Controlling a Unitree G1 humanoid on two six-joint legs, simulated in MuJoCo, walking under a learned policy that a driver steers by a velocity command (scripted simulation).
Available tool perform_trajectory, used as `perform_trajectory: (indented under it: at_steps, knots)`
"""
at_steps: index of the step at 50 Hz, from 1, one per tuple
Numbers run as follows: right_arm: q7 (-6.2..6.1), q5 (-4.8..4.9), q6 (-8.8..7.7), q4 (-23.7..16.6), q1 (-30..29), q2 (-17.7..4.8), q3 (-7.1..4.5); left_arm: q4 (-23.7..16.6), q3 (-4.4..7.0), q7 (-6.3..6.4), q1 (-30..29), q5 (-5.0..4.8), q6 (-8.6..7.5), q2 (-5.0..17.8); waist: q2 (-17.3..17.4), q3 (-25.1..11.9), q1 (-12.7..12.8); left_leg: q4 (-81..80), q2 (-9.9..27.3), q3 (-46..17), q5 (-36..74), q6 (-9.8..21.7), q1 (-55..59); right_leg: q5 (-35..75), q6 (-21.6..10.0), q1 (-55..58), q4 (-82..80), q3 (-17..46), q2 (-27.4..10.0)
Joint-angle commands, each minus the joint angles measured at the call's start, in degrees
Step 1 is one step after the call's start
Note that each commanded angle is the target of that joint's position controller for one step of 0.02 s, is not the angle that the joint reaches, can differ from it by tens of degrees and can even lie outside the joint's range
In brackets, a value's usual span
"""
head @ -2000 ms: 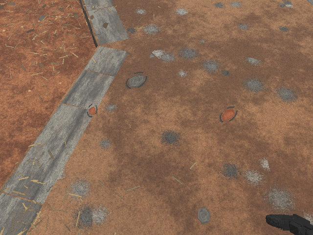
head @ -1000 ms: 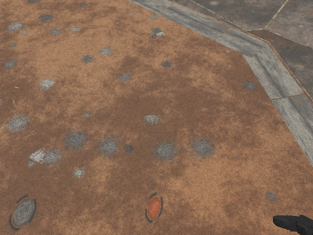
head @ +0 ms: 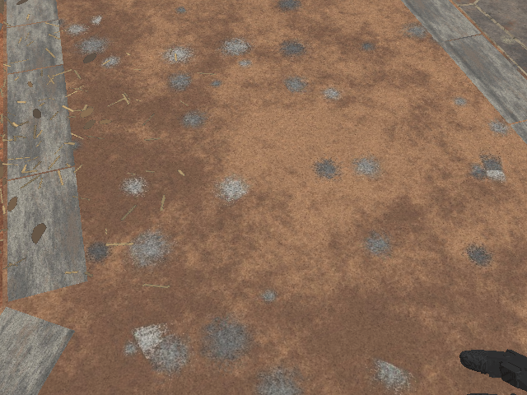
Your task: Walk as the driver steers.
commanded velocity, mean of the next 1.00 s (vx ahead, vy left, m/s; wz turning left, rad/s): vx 0.50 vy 0.00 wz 0.16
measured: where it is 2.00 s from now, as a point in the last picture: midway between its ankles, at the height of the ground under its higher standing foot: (269, 211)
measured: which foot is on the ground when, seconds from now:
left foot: down 0.00-0.54, up 0.56-1.00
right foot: down 0.00-0.00, up 0.02-0.50, down 0.52-1.00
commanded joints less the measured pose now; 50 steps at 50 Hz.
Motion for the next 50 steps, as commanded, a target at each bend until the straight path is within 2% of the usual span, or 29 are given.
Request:
perform_trajectory:
  at_steps: [1,2,3,4,5,6,7,9,12,15,19,22,23,24,25,26,27,28,29,30,31,32,34,36,39,42,46,49,50]
  knots:
    - [-1.81,0.77,0.16,1.1,19.9,-19.9,-6.78,-8.1,-1.2,-0.22,3.3,3.04,-1.57,1.4,14.3,-17.5,-7.2,-4.6,14.3,-33.0,-5.5,15.4,53.6,0.2,-1.2,-42.0,46.5,3.6,2.1]
    - [-1.67,0.52,-0.61,-0.8,22.3,-15.9,-5.43,-8.6,-1.11,-0.99,-1.4,1.51,-3.69,4.8,9.1,-27.2,-11.1,-14.4,18.9,-50.7,-15.7,19.0,57.1,-7.6,-1.5,-48.3,54.5,17.4,5.0]
    - [-1.46,-0.24,-1.29,0.3,20.6,-12.1,-4.2,-9.8,-0.14,-1.48,-7.0,-1.04,-4.63,8.2,5.2,-18.8,-12.2,-16.1,17.3,-41.6,-13.0,15.2,51.7,-2.0,-2.7,-52.7,54.1,18.4,1.8]
    - [-1.55,-0.19,-1.69,0.5,17.4,-10.5,-3.67,-10.1,-0.65,-1.28,-8.1,-0.92,-5.09,7.2,2.0,-13.0,-9.9,-16.2,15.1,-34.5,-8.4,13.1,43.1,3.1,-3.3,-51.4,49.3,17.6,-0.7]
    - [-1.68,-0.37,-1.77,0.1,13.3,-8.5,-2.92,-9.4,-0.57,-0.84,-8.3,0.52,-4.99,7.0,-0.3,-8.9,-7.5,-16.5,13.1,-28.6,-1.3,11.5,34.6,6.0,-2.9,-47.8,44.5,17.1,-2.7]
    - [-1.84,-1.2,-1.94,-0.5,10.7,-7.0,-2.24,-8.9,-0.23,-0.79,-7.0,1.15,-4.37,7.4,1.1,-7.4,-5.2,-17.8,11.7,-24.8,5.2,10.9,28.2,8.1,-2.6,-43.1,41.8,17.5,-4.1]
    - [-1.9,-1.57,-2.09,-0.6,9.6,-6.6,-2.04,-8.5,-0.17,-0.88,-5.9,1.32,-3.64,7.1,1.8,-6.9,-4.0,-19.2,10.9,-23.3,8.0,10.9,24.4,9.0,-2.1,-40.2,40.4,17.3,-4.4]
    - [-2.11,-1.29,-2.75,0.6,9.7,-7.2,-2.09,-7.8,-0.56,-0.82,-4.9,1.69,-2.47,5.2,1.4,-5.9,-3.1,-21.2,10.3,-19.2,12.9,11.4,19.9,11.1,-0.8,-38.3,36.6,16.1,-4.3]
    - [-2.82,-1.09,-3.15,2.6,11.4,-8.3,-2.29,-9.2,-1.31,-0.73,-10.1,2.0,-1.93,3.2,1.2,-2.9,-4.5,-23.3,8.5,-14.1,13.9,10.1,18.1,21.5,0.4,-40.1,26.8,15.7,-4.1]
    - [-3.18,-0.69,-3.03,4.4,13.5,-8.6,-2.21,-10.2,-1.86,-1.37,-15.8,1.55,-2.38,2.1,1.6,-1.3,-7.0,-23.7,6.4,-10.6,8.8,7.4,18.1,32.9,0.0,-37.6,14.6,14.8,-2.1]
    - [-3.13,-0.2,-2.72,7.3,17.8,-9.4,-2.42,-12.0,-1.91,-2.46,-21.7,0.75,-2.94,2.5,1.9,1.1,-9.4,-22.4,9.4,-12.7,4.8,7.0,23.6,34.4,-1.5,-38.2,7.2,14.9,-0.5]
    - [-3.43,-0.14,-1.94,8.8,19.2,-9.9,-2.72,-12.8,-1.57,-3.24,-22.1,0.93,-3.29,3.6,2.8,1.1,-8.7,-18.7,12.3,-14.7,9.7,5.8,30.4,27.7,-3.9,-39.1,4.0,15.1,0.3]
    - [-3.55,-0.14,-1.66,9.1,19.1,-10.2,-2.84,-12.6,-1.4,-3.32,-20.9,0.96,-3.37,4.0,3.5,0.5,-7.8,-17.1,12.5,-14.9,13.4,5.2,31.7,25.2,-4.7,-37.2,3.4,14.5,0.9]
    - [-3.64,-0.12,-1.42,9.1,18.3,-10.5,-2.91,-12.0,-0.94,-3.22,-17.9,1.05,-3.48,4.8,4.0,-1.3,-5.9,-13.5,11.7,-14.1,21.4,4.4,32.1,23.4,-5.9,-32.4,2.5,13.0,2.4]
    - [-3.7,-0.32,-1.16,9.0,17.7,-9.9,-2.57,-10.0,0.12,-2.86,-11.2,1.21,-3.54,6.6,3.2,-5.8,-2.4,-5.6,8.9,-11.9,29.6,3.0,31.0,24.6,-7.6,-22.5,1.3,11.5,3.8]
    - [-3.86,-1.13,-1.12,7.9,17.5,-7.7,-1.52,-8.3,1.07,-2.45,-1.6,1.78,-3.55,9.6,0.7,-14.2,1.7,8.2,5.9,-9.3,23.6,0.9,23.0,28.2,-11.0,-6.2,4.5,17.5,-2.5]
    - [-3.57,-0.76,-2.18,7.2,25.3,-2.8,0.01,-7.0,2.54,-2.31,4.6,2.16,-3.06,14.8,-12.9,-23.4,0.4,31.0,-3.4,-4.9,-1.6,-4.2,0.2,18.4,-20.5,16.9,2.4,42.2,-16.1]
    - [-3.34,-0.41,-3.06,7.7,23.4,-4.7,-0.12,-6.0,1.4,-2.62,6.8,0.84,-2.74,10.3,-15.6,-24.8,2.0,38.1,-5.0,-10.5,-26.2,-4.4,-9.1,6.8,-21.4,19.1,-6.5,55.9,-18.4]
    - [-3.0,0.89,-3.48,6.4,17.8,-8.9,-1.31,-6.4,0.41,-2.39,2.7,0.48,-2.55,7.7,-10.5,-15.2,2.1,41.3,-1.2,-10.7,-23.0,-3.8,-14.2,0.7,-18.4,12.1,-8.1,49.1,-16.9]
    - [-3.0,0.88,-3.65,5.2,13.6,-8.8,-1.17,-7.2,-0.06,-2.17,-1.6,0.95,-2.21,6.6,-6.2,-9.3,0.8,39.3,1.8,-8.2,-18.0,-3.5,-14.0,3.1,-16.7,3.6,-9.3,42.3,-14.8]
    - [-3.04,-0.08,-3.58,4.8,11.3,-8.2,-1.22,-7.4,-0.61,-2.27,-4.5,1.53,-2.07,5.3,-4.0,-4.5,-0.7,35.4,3.6,-7.1,-14.4,-3.7,-12.5,8.1,-16.2,-4.2,-11.4,37.3,-12.5]
    - [-3.13,-0.5,-3.24,5.1,12.3,-7.6,-1.46,-7.6,-1.02,-2.28,-6.2,2.06,-2.38,4.3,-5.8,-3.3,-2.8,32.3,5.4,-7.4,-11.6,-3.9,-9.0,13.0,-15.9,-9.1,-12.9,34.0,-10.8]
    - [-3.19,-0.52,-2.39,6.4,15.1,-5.4,-1.14,-7.2,-1.1,-2.37,-7.2,1.77,-2.84,3.9,-7.1,-3.3,-4.5,29.4,6.1,-6.5,-9.6,-4.9,-5.0,19.3,-16.2,-13.4,-15.3,29.0,-8.8]
    - [-3.45,-0.86,-2.03,5.9,13.3,-4.5,-0.87,-6.3,-0.71,-2.13,-6.6,1.46,-3.21,5.3,-6.1,-2.2,-4.8,25.0,6.6,-5.8,-6.0,-6.1,-6.5,24.8,-17.0,-14.5,-17.0,25.5,-8.6]
    - [-3.28,-1.13,-2.5,4.6,7.7,-3.3,-0.37,-5.0,-0.35,-1.57,-4.9,1.2,-2.86,6.5,-4.7,-1.1,-3.2,13.9,6.5,-5.0,3.7,-6.9,-7.5,29.5,-15.9,-13.3,-17.9,20.7,-7.1]
    - [-2.55,-0.78,-3.22,3.3,1.7,-2.1,0.18,-3.5,-0.18,-1.17,-2.0,0.62,-2.36,7.4,-4.5,-0.1,-0.8,3.5,4.7,-3.2,11.5,-6.8,-4.4,29.5,-14.5,-12.5,-17.9,17.5,-5.9]
    - [-1.38,-0.19,-3.79,1.3,-4.0,-2.7,0.14,-1.0,0.1,-0.92,1.8,0.18,-1.17,8.1,-4.6,1.4,0.7,-2.6,3.4,-3.4,10.9,-5.5,-5.4,29.7,-14.1,-5.7,-15.6,18.5,-9.1]
    - [-0.74,-0.33,-4.08,1.0,-3.0,-4.2,-0.36,-0.1,0.6,-0.45,1.6,0.0,-0.18,9.1,-5.5,0.4,-1.3,-5.1,2.3,-3.1,4.5,-3.3,-2.7,37.0,-12.6,-0.7,-11.2,19.2,-11.1]
    - [-0.8,-0.5,-4.15,1.8,0.2,-5.4,-0.93,-0.1,0.74,-0.3,0.6,-0.02,0.1,9.6,-6.1,-1.7,-3.5,-6.0,0.8,-1.7,3.0,-2.2,2.5,45.2,-11.8,-0.3,-7.1,18.4,-10.5]
Keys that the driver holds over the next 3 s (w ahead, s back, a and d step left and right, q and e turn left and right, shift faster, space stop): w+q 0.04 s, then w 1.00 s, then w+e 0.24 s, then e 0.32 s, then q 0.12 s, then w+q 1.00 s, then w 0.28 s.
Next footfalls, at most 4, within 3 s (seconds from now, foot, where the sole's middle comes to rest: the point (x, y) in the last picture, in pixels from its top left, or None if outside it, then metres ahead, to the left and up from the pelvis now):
0.52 right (333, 382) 0.48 -0.10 -0.75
1.04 left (232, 276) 0.74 0.17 -0.75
1.54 right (310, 204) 1.01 -0.04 -0.75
2.06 left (232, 196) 1.02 0.20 -0.75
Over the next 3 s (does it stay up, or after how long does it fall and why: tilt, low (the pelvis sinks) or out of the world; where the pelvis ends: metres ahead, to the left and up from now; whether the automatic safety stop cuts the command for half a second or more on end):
stays up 1.44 0.23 0.00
